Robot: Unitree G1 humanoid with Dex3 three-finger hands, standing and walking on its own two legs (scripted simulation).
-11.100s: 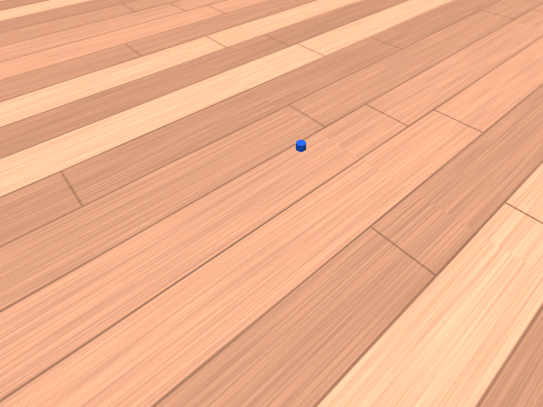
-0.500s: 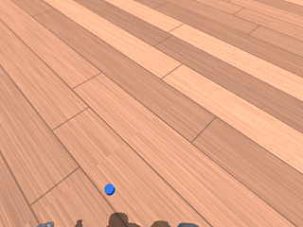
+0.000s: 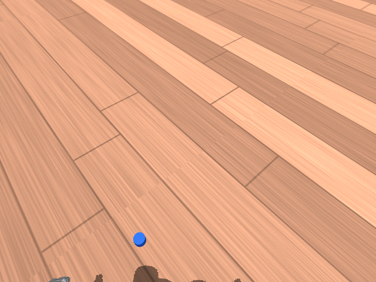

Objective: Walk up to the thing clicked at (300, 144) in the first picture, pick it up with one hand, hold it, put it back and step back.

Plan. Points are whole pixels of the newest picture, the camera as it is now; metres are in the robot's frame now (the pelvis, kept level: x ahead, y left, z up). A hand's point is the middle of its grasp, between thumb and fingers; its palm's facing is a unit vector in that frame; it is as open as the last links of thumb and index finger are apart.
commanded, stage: walk up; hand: left
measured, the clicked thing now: (139, 239) +0.40 +0.23 -0.74
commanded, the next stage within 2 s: none
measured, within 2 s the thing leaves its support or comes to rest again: neither
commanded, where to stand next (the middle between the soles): +0.01 +0.01 m, yaw -3 degrees
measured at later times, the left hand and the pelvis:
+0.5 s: hand out of the picture +0.06 +0.25 -0.14, palm faces +0.00 -0.94 -0.35, open 7.4 cm; pelvis -0.01 +0.00 +0.01, yaw +0 degrees
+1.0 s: hand out of the picture +0.09 +0.25 -0.14, palm faces +0.00 -0.93 -0.37, open 7.4 cm; pelvis -0.03 -0.01 +0.01, yaw -1 degrees
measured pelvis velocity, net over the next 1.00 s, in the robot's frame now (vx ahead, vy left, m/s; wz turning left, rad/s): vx -0.03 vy -0.01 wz -0.01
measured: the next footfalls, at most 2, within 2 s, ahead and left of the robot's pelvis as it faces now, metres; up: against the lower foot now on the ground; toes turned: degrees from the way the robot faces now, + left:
right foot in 1.56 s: +0.08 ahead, -0.14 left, +0.00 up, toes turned -4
left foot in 1.98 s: +0.00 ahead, +0.15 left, +0.00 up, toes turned +0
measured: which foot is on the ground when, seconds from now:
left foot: down 0.00-1.00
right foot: down 0.00-1.00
